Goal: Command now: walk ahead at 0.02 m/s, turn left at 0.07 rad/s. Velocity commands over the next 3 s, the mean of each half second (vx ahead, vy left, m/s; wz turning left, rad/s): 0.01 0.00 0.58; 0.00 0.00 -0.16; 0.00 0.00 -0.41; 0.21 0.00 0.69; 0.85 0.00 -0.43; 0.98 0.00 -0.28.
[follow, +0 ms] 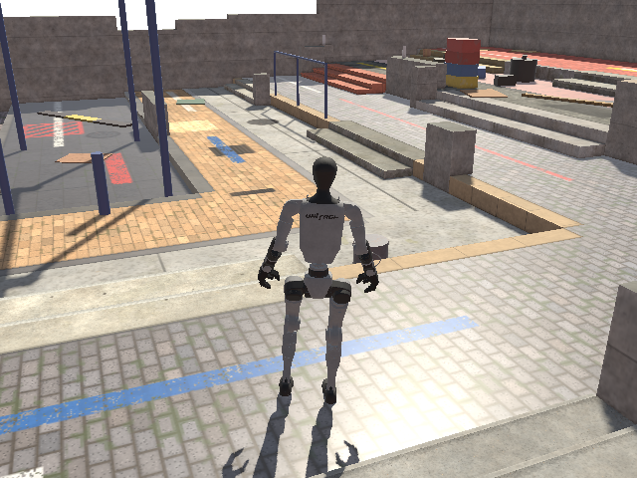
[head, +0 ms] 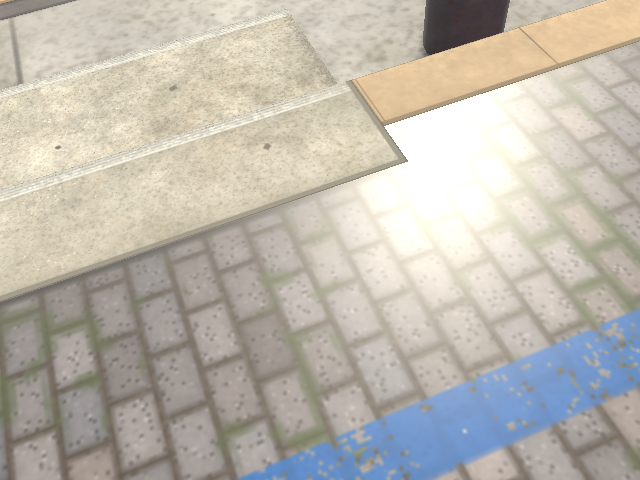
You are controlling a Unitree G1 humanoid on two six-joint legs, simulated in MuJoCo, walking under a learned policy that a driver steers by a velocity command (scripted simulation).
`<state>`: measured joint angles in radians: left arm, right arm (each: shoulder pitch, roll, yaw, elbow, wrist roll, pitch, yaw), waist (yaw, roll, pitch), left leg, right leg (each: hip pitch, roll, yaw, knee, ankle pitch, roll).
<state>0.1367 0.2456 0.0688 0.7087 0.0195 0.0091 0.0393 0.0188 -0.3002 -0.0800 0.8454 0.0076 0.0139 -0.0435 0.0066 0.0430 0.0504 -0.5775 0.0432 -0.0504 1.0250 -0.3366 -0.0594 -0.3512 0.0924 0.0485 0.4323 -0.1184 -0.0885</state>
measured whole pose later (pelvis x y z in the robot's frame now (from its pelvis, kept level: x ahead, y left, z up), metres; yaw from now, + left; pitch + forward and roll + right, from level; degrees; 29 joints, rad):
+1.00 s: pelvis +0.05 +0.07 +0.00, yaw +14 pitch +2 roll +0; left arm 0.15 0.31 0.08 0.74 -0.04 0.03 -0.03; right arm 0.09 -0.28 -0.06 0.75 0.00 0.05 -0.04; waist 0.01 0.02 0.08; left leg -0.15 0.01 0.09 0.47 -0.35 0.03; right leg -0.39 -0.04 -0.06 0.74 -0.37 0.04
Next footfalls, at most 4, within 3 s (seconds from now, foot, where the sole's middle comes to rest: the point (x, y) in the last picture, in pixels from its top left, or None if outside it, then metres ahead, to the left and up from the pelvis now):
0.36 left None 0.00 0.16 -0.78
1.04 right None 0.12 -0.04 -0.78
1.62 left None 0.15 0.18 -0.78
2.12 right None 0.41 0.06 -0.78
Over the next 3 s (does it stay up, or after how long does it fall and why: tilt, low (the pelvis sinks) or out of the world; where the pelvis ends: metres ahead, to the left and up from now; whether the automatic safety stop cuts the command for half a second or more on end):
stays up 0.99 0.18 -0.03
